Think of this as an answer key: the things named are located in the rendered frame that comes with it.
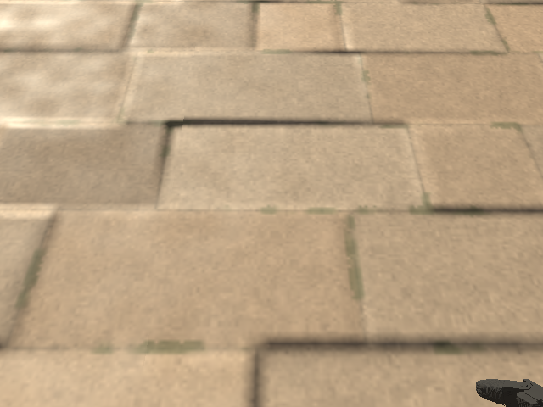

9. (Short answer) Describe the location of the right robot hand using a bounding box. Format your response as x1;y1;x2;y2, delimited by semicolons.
476;379;543;407

